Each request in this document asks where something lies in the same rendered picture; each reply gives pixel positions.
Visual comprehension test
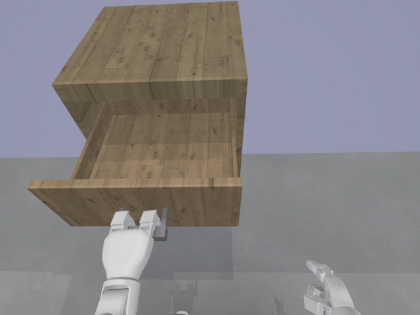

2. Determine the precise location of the left robot forearm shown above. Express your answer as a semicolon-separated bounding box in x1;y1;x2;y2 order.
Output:
94;277;141;315

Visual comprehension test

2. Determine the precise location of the cabinet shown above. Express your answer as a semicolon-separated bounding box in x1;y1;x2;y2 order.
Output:
52;1;248;177

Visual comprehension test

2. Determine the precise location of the handle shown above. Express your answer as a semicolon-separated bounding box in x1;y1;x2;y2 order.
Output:
119;208;169;242

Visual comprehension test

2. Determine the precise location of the left robot hand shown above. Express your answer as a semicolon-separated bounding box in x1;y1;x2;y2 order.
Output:
102;210;161;280

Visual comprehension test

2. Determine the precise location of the right robot hand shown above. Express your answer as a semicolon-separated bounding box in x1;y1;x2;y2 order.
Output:
303;260;354;315

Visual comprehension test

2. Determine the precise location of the drawer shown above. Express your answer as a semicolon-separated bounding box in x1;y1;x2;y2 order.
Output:
27;98;242;226

